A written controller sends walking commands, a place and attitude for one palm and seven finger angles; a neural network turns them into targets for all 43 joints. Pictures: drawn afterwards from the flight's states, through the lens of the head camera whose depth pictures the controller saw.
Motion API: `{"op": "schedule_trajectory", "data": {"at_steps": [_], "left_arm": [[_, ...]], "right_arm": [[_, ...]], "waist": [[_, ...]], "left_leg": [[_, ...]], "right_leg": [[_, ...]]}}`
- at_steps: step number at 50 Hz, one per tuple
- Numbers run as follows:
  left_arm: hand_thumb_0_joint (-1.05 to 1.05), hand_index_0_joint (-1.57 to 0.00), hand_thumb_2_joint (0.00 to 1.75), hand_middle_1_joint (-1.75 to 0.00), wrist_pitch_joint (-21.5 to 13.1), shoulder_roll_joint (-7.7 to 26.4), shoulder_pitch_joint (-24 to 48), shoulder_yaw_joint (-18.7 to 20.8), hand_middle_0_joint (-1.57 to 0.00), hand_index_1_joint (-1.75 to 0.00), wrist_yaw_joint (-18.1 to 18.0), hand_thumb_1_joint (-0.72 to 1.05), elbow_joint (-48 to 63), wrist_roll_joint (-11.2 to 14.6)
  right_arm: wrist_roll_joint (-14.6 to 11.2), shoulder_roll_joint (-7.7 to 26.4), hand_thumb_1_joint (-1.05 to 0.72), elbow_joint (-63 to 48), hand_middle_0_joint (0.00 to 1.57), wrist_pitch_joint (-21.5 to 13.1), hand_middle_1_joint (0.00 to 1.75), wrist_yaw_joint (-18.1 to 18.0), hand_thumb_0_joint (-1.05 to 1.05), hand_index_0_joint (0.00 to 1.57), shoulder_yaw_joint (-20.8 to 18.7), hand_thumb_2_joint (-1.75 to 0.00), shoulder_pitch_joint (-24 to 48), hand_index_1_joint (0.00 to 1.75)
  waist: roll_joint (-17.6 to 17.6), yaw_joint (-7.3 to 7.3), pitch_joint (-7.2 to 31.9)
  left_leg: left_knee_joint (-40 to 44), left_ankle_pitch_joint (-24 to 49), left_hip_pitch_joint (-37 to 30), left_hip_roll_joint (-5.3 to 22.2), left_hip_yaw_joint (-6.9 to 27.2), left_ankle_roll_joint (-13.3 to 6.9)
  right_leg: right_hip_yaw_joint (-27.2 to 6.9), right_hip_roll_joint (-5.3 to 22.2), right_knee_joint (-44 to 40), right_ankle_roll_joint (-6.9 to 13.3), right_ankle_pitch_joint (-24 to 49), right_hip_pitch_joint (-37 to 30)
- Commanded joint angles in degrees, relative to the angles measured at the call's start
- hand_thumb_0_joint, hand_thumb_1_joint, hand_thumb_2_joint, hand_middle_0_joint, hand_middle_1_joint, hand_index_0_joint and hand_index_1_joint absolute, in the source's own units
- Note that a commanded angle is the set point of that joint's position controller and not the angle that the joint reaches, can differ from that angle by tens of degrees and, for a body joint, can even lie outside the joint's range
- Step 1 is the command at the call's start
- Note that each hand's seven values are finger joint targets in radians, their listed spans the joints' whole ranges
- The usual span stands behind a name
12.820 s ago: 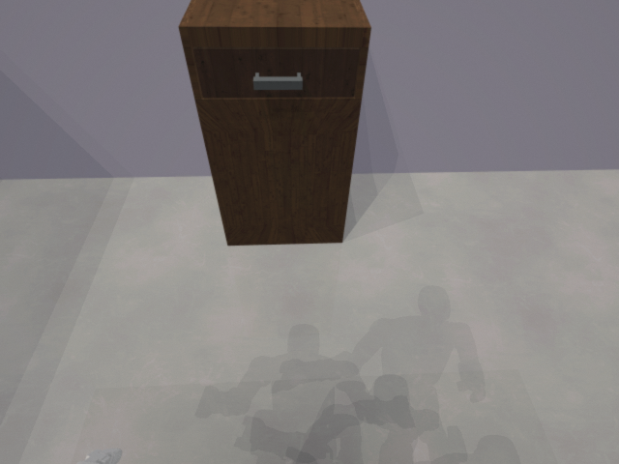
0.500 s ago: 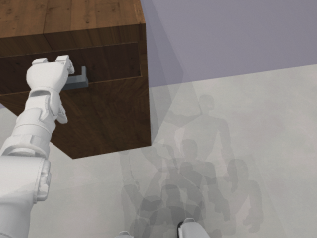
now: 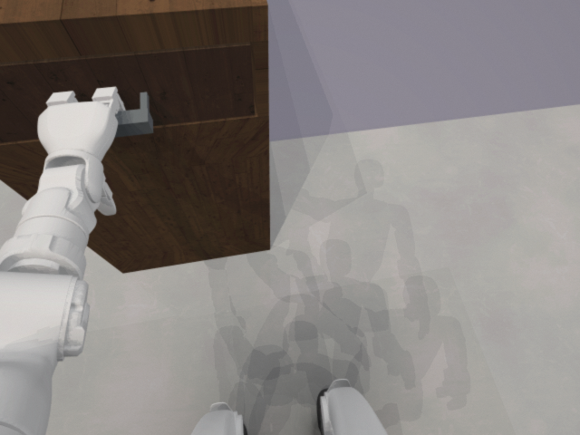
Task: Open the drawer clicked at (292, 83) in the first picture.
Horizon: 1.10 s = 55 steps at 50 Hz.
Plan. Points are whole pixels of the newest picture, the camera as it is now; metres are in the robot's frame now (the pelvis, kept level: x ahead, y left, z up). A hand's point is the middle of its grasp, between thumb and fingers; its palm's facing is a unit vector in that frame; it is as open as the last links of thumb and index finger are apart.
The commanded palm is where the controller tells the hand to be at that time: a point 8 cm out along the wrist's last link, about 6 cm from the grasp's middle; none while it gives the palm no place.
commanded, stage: lower the fingers behind the handle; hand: left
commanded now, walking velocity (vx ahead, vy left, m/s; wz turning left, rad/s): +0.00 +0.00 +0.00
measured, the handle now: (103, 114) +0.57 +0.23 +0.04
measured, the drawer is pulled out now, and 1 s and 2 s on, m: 0.00 0.00 0.05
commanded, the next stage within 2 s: close the thumb around the handle in 0.44 s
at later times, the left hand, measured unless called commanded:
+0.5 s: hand (105, 154) +0.51 +0.23 +0.02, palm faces -0.06 -0.01 -1.00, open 13.9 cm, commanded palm +0.50 +0.22 +0.06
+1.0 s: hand (104, 154) +0.51 +0.23 +0.02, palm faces -0.06 +0.00 -1.00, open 8.3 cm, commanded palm +0.50 +0.23 +0.06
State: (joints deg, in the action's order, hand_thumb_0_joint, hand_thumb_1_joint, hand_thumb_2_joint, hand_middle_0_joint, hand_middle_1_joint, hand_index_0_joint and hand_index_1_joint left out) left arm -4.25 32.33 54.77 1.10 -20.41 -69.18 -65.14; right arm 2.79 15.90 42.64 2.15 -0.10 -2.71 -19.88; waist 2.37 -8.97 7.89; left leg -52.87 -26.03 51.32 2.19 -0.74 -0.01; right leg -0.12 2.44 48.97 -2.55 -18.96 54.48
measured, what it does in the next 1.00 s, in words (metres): stands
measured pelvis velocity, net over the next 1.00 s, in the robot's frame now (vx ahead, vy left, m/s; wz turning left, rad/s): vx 0.00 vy -0.01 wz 0.00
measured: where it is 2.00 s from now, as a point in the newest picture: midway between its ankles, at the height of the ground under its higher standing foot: outside the picture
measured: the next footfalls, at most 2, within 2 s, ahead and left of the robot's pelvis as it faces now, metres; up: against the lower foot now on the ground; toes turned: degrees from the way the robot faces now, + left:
none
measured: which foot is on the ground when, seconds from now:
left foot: down 0.00-1.00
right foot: down 0.00-1.00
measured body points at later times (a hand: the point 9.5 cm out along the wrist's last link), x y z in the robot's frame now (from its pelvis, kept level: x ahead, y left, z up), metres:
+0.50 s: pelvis +0.00 +0.00 +0.00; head +0.14 -0.01 +0.43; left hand +0.51 +0.22 +0.07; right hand -0.01 -0.28 -0.13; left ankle -0.02 +0.12 -0.68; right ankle +0.03 -0.15 -0.68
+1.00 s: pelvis +0.00 -0.01 +0.00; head +0.14 -0.01 +0.43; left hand +0.51 +0.22 +0.07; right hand +0.00 -0.29 -0.13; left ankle -0.02 +0.12 -0.68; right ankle +0.03 -0.15 -0.68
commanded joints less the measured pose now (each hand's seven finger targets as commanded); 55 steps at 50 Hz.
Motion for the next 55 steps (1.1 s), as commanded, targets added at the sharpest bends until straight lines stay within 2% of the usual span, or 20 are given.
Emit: {"op": "schedule_trajectory", "data": {"at_steps": [1,9,10,12,14,18,24,26,27,29,31,32,35,40,41,43,44,48,52,55], "left_arm": [[0.00,-0.30,0.30,-1.20,0.7,13.7,23.4,1.9,-0.30,-1.20,-2.1,-0.50,9.8,0.6],[0.00,-0.30,0.30,-1.20,1.4,14.9,22.5,3.4,-0.30,-1.20,-1.2,-0.50,12.3,1.5],[0.00,-0.30,0.30,-1.20,1.5,13.5,22.4,1.9,-0.30,-1.20,-1.0,-0.50,11.4,1.3],[0.00,-0.30,0.30,-1.20,1.2,14.0,22.0,2.4,-0.30,-1.20,-0.8,-0.50,11.7,1.5],[0.00,-0.30,0.30,-1.20,0.7,14.5,21.6,3.1,-0.30,-1.20,-0.6,-0.50,13.0,1.7],[0.00,-0.30,0.30,-1.20,0.3,11.3,21.6,1.0,-0.30,-1.20,-1.1,-0.50,12.5,1.3],[0.00,-0.30,0.30,-1.20,0.5,13.1,20.9,3.5,-0.30,-1.20,-2.7,-0.50,13.8,1.3],[0.00,-0.30,0.30,-1.20,1.1,12.3,21.6,2.5,-0.30,-1.20,-3.2,-0.50,14.0,1.0],[0.00,-0.30,0.30,-1.20,1.6,12.3,20.2,2.8,-0.30,-1.20,-3.4,-0.50,13.0,1.0],[0.00,-0.31,0.35,-1.21,1.9,13.5,21.2,3.5,-0.31,-1.21,-3.6,-0.39,13.9,1.2],[0.00,-0.32,0.40,-1.22,2.7,12.1,21.2,1.9,-0.32,-1.22,-3.4,-0.28,12.1,1.1],[0.00,-0.32,0.42,-1.23,2.8,13.2,21.9,2.4,-0.32,-1.23,-3.5,-0.22,12.3,0.9],[0.00,-0.33,0.49,-1.25,2.6,13.9,21.0,3.1,-0.33,-1.25,-2.9,-0.05,12.8,1.3],[0.00,-0.35,0.61,-1.28,1.9,13.9,18.3,3.2,-0.35,-1.28,-2.1,0.23,11.9,1.6],[0.00,-0.36,0.64,-1.28,1.8,15.7,18.8,4.2,-0.36,-1.28,-2.0,0.28,11.8,1.6],[0.00,-0.36,0.68,-1.30,1.4,13.3,20.4,2.1,-0.36,-1.30,-2.1,0.40,12.2,1.3],[0.00,-0.37,0.71,-1.30,1.0,15.3,20.6,3.9,-0.37,-1.30,-2.2,0.45,12.8,1.4],[0.00,-0.38,0.80,-1.33,1.2,16.6,20.5,4.4,-0.38,-1.33,-2.6,0.68,12.0,1.1],[0.00,-0.40,0.90,-1.35,1.5,16.2,21.2,3.7,-0.40,-1.35,-2.4,0.90,11.4,1.1],[0.00,-0.40,0.90,-1.35,1.6,14.8,20.9,3.0,-0.40,-1.35,-2.1,0.90,11.4,1.2]], "right_arm": [[0.5,10.0,-0.90,-1.2,0.20,-0.8,0.30,-0.5,0.00,0.20,-3.3,-0.90,-11.4,0.30],[0.4,10.0,-0.90,-1.2,0.20,-0.2,0.30,-0.3,0.00,0.20,-3.4,-0.90,-11.6,0.30],[0.3,9.7,-0.90,-1.0,0.20,-0.2,0.30,-0.5,0.00,0.20,-3.4,-0.90,-11.7,0.30],[0.3,9.8,-0.90,-1.0,0.20,-0.3,0.30,-0.5,0.00,0.20,-3.3,-0.90,-11.6,0.30],[0.3,9.9,-0.90,-1.1,0.20,-0.2,0.30,-0.5,0.00,0.20,-3.3,-0.90,-11.6,0.30],[0.1,9.4,-0.90,-0.9,0.20,-0.4,0.30,-0.4,0.00,0.20,-3.6,-0.90,-11.7,0.30],[0.5,9.6,-0.90,-0.4,0.20,-0.4,0.30,-0.1,0.00,0.20,-3.9,-0.90,-11.5,0.30],[0.5,9.5,-0.90,-0.4,0.20,-0.3,0.30,0.0,0.00,0.20,-3.8,-0.90,-11.4,0.30],[0.4,9.6,-0.90,-0.5,0.20,-0.2,0.30,0.0,0.00,0.20,-3.8,-0.90,-11.1,0.30],[0.4,9.7,-0.90,-0.6,0.20,-0.2,0.30,0.1,0.00,0.20,-3.7,-0.90,-10.5,0.30],[0.2,9.6,-0.90,-0.7,0.20,-0.1,0.30,-0.1,0.00,0.20,-3.5,-0.90,-10.5,0.30],[0.1,9.7,-0.90,-0.7,0.20,-0.1,0.30,-0.2,0.00,0.20,-3.5,-0.90,-10.5,0.30],[0.1,9.7,-0.90,-1.0,0.20,-0.1,0.30,-0.3,0.00,0.20,-3.5,-0.90,-10.4,0.30],[0.1,9.6,-0.90,-1.4,0.20,-0.1,0.30,-0.6,0.00,0.20,-3.4,-0.90,-9.9,0.30],[-0.1,10.0,-0.90,-1.3,0.20,0.0,0.30,-0.7,0.00,0.20,-3.3,-0.90,-9.8,0.30],[-0.1,9.6,-0.90,-1.6,0.20,-0.3,0.30,-0.7,0.00,0.20,-3.4,-0.90,-10.0,0.30],[0.0,9.8,-0.90,-1.4,0.20,-0.3,0.30,-0.8,0.00,0.20,-3.4,-0.90,-9.9,0.30],[0.1,10.0,-0.90,-1.4,0.20,-0.3,0.30,-0.8,0.00,0.20,-3.3,-0.90,-10.0,0.30],[0.1,10.1,-0.90,-1.3,0.20,-0.3,0.30,-0.9,0.00,0.20,-3.3,-0.90,-10.2,0.30],[0.0,10.0,-0.90,-1.3,0.20,-0.3,0.30,-0.8,0.00,0.20,-3.4,-0.90,-10.6,0.30]], "waist": [[5.2,-0.98,28.2],[3.9,-0.44,30.5],[3.7,-1.11,28.9],[2.8,-0.72,27.2],[3.5,-0.19,29.4],[4.1,-0.74,26.4],[3.4,0.27,29.7],[4.5,-0.18,28.1],[3.1,0.17,27.7],[3.5,0.45,28.8],[3.0,-0.33,26.6],[2.3,-0.39,26.1],[2.9,0.13,29.0],[1.1,0.31,27.3],[0.6,0.34,26.3],[2.1,-0.21,25.8],[1.3,0.18,26.9],[2.2,0.34,27.8],[2.2,-0.15,27.1],[2.6,-0.11,28.4]], "left_leg": [[3.5,26.9,-15.6,-2.7,0.6,-1.6],[2.9,29.0,-15.9,-2.6,0.7,-1.7],[3.2,27.7,-15.4,-2.5,0.6,-1.7],[3.8,26.1,-14.5,-2.5,0.5,-1.9],[3.5,27.7,-15.5,-2.6,0.5,-1.8],[4.0,26.8,-16.0,-2.3,0.8,-1.6],[3.4,30.2,-16.8,-2.4,0.7,-1.5],[3.7,30.0,-16.7,-2.3,0.6,-1.4],[4.0,28.8,-15.9,-2.5,0.4,-1.5],[4.0,28.5,-15.8,-2.7,0.1,-1.7],[4.5,26.9,-14.8,-2.8,0.1,-1.7],[4.7,26.2,-14.6,-2.8,0.0,-1.8],[4.6,26.6,-15.4,-3.0,-0.3,-1.9],[4.6,25.9,-13.3,-3.2,-0.9,-2.1],[4.6,24.2,-12.3,-3.1,-0.8,-2.1],[4.8,23.6,-13.1,-3.2,-0.7,-2.0],[4.6,24.3,-13.4,-3.1,-0.6,-2.1],[4.2,24.0,-12.8,-3.2,-0.6,-2.1],[4.0,23.9,-12.4,-3.1,-0.5,-2.0],[3.9,25.5,-13.9,-2.9,-0.2,-1.9]], "right_leg": [[2.9,-4.3,-1.9,3.7,17.4,-15.2],[2.6,-4.6,-1.7,3.6,19.7,-17.3],[2.8,-4.5,-2.0,3.5,19.0,-16.7],[2.8,-4.5,-2.4,3.5,18.3,-17.4],[2.6,-4.5,-2.2,3.6,19.3,-17.8],[3.1,-4.6,-2.6,3.7,17.3,-15.4],[2.8,-4.5,-1.9,3.7,20.2,-17.8],[3.0,-4.5,-2.2,3.6,20.1,-17.1],[2.9,-4.5,-2.4,3.6,19.7,-17.8],[2.6,-4.4,-2.4,3.7,20.4,-19.0],[2.8,-4.4,-2.8,3.6,19.6,-18.4],[2.6,-4.3,-3.0,3.5,19.5,-18.8],[2.3,-4.2,-2.9,3.5,20.7,-20.5],[1.9,-4.0,-3.2,3.2,21.8,-21.9],[1.9,-4.0,-3.0,3.2,20.6,-21.2],[2.1,-4.1,-3.4,3.4,19.1,-19.9],[2.0,-4.1,-3.1,3.4,19.6,-20.5],[1.9,-4.0,-2.6,3.4,19.3,-20.3],[2.0,-4.0,-2.4,3.3,19.1,-19.4],[2.3,-4.1,-2.3,3.4,19.2,-18.9]]}}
